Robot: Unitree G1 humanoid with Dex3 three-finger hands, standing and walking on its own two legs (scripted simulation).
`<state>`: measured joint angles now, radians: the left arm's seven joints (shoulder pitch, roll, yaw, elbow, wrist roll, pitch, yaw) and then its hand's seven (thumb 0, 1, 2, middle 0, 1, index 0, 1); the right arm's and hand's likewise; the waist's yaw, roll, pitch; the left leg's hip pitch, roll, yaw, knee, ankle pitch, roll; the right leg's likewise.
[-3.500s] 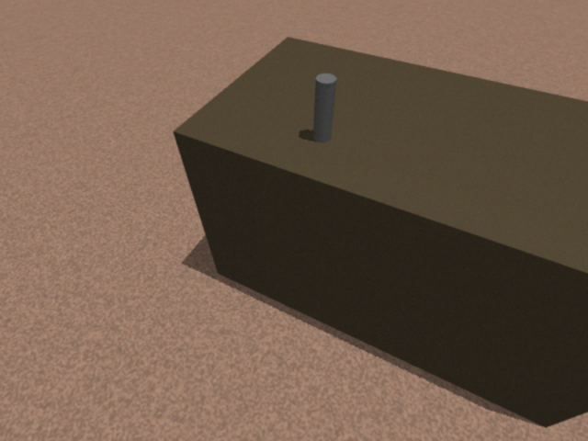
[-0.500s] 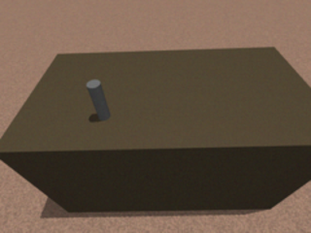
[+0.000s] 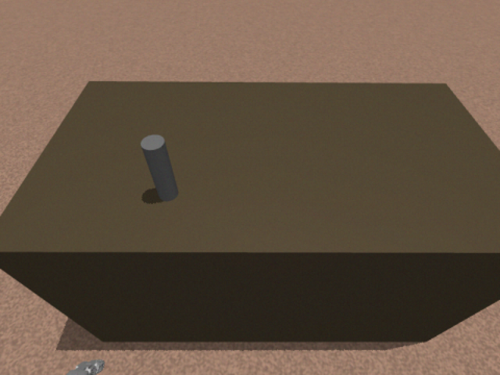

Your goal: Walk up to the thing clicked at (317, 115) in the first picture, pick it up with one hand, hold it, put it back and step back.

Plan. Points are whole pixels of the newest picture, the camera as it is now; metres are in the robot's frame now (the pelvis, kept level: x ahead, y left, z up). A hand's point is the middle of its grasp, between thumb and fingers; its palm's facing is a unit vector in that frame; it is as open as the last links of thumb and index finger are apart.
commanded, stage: walk up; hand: left
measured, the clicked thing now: (161, 170) +0.50 +0.20 +0.00
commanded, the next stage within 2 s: stand in 0.78 s
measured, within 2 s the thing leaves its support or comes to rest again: neither
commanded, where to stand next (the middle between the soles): +0.04 +0.00 m, yaw +0 degrees
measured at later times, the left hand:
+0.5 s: hand out of the picture +0.08 +0.26 -0.15, palm faces +0.02 -0.94 -0.35, open 7.3 cm
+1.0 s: hand out of the picture +0.08 +0.25 -0.15, palm faces +0.01 -0.94 -0.35, open 7.3 cm
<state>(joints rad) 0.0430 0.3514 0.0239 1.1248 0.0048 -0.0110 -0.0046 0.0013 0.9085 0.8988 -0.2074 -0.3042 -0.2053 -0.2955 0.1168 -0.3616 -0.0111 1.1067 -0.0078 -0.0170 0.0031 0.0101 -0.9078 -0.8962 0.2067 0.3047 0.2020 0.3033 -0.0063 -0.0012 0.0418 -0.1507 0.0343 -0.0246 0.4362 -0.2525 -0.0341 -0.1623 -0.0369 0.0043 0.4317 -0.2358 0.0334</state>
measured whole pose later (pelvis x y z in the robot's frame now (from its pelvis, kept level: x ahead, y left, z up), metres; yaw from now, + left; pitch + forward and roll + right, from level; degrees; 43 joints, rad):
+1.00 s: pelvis +0.00 +0.00 +0.01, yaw +1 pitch -2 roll +0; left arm 0.07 0.34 0.02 1.14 0.01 -0.01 0.00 0.00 0.91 0.90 -0.21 -0.30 -0.21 -0.30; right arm 0.09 -0.36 -0.01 1.12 -0.01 0.00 0.00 0.01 -0.91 -0.90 0.21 0.30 0.20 0.30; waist 0.00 0.01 0.07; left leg -0.10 0.03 -0.04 0.34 -0.20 -0.04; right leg -0.12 -0.04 -0.01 0.35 -0.19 0.03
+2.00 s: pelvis -0.01 -0.01 +0.01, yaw +0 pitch -2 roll +0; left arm 0.12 0.36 0.00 1.12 0.01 -0.01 -0.01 0.00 0.91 0.90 -0.21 -0.30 -0.21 -0.30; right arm 0.12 -0.36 -0.01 1.12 -0.01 0.00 0.01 0.01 -0.91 -0.90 0.21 0.30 0.20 0.30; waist 0.00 0.01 0.05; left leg -0.11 0.04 -0.03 0.34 -0.19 -0.05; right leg -0.13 -0.03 0.00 0.36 -0.18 0.02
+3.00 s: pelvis -0.01 -0.01 +0.01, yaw +0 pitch -3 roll +0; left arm 0.13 0.36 0.01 1.11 0.01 -0.01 -0.01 0.00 0.91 0.90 -0.21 -0.30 -0.21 -0.30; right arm 0.13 -0.36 -0.01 1.12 -0.01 0.00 0.01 0.01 -0.91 -0.90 0.21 0.30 0.20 0.30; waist 0.00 0.01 0.05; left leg -0.10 0.05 -0.03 0.34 -0.19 -0.05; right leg -0.12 -0.03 0.00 0.36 -0.18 0.02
